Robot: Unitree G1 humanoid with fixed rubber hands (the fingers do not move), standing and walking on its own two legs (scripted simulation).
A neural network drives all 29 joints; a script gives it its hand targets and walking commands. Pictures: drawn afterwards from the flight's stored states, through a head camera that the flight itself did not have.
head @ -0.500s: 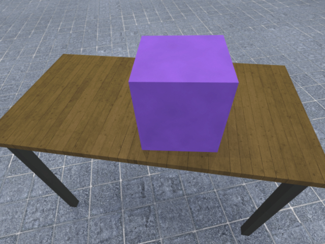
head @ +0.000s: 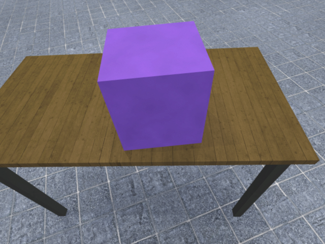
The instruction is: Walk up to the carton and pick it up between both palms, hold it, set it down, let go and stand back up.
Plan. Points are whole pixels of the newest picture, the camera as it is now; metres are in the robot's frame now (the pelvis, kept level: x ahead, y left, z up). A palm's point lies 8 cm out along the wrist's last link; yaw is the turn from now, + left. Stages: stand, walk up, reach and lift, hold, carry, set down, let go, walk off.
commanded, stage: walk up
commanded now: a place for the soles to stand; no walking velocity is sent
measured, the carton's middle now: (157, 89) +0.51 +0.03 +0.09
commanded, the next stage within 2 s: reach and lift in 1.52 s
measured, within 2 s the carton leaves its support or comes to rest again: neither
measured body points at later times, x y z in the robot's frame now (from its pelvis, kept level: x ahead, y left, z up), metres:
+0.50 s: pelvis -0.02 +0.01 +0.00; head -0.01 +0.01 +0.45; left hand +0.05 +0.25 -0.14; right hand -0.02 -0.24 -0.15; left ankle -0.08 +0.11 -0.72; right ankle +0.03 -0.12 -0.72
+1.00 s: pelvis -0.01 +0.00 +0.01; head +0.02 -0.02 +0.46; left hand +0.04 +0.24 -0.14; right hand -0.04 -0.26 -0.15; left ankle -0.08 +0.11 -0.72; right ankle +0.03 -0.12 -0.72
